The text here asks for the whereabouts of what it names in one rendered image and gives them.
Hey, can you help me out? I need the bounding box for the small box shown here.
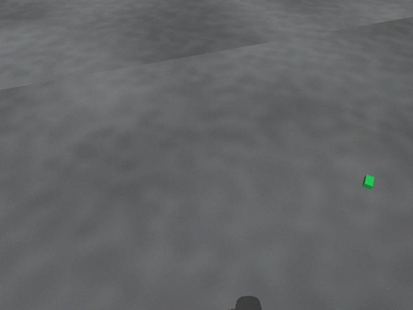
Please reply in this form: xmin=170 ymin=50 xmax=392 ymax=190
xmin=362 ymin=175 xmax=374 ymax=189

